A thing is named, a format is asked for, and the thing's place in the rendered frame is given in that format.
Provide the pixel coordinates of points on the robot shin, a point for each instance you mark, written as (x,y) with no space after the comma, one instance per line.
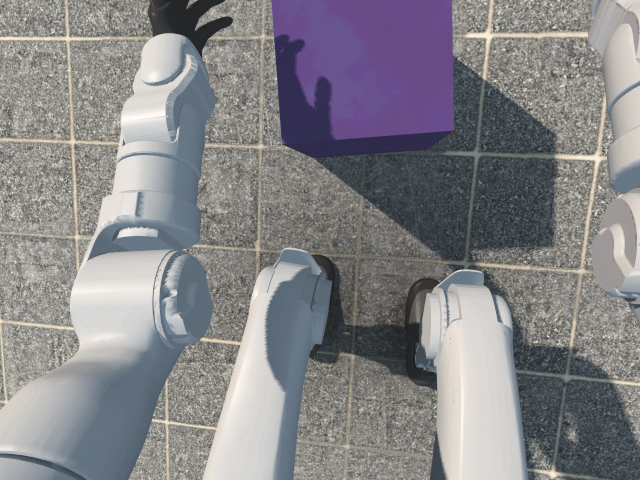
(469,277)
(291,255)

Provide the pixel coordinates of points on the robot left forearm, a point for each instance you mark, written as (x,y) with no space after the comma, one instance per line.
(153,205)

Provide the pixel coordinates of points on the left robot hand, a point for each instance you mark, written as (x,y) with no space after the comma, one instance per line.
(171,16)

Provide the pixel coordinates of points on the robot right forearm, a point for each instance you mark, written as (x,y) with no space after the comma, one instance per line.
(615,34)

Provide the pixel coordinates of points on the left robot shin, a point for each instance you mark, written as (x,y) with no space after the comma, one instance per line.
(291,255)

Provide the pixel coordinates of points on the carton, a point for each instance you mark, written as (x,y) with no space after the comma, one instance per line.
(363,76)

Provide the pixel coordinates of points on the right robot upper arm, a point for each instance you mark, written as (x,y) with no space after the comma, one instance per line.
(615,251)

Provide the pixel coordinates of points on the right robot shin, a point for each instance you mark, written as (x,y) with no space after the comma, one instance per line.
(469,277)

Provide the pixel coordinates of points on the left robot upper arm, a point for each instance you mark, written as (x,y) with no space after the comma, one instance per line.
(133,313)

